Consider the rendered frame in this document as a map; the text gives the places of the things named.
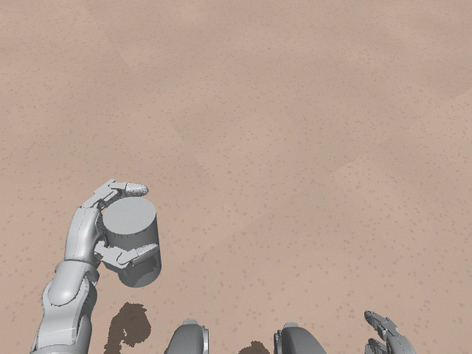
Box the right robot hand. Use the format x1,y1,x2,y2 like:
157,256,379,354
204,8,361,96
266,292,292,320
364,310,416,354

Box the left robot arm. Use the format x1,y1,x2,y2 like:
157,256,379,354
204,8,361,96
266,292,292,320
29,260,100,354

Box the can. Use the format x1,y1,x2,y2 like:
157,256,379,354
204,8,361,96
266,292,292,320
103,197,162,288

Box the left robot hand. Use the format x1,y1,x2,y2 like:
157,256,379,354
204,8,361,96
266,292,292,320
64,179,159,277

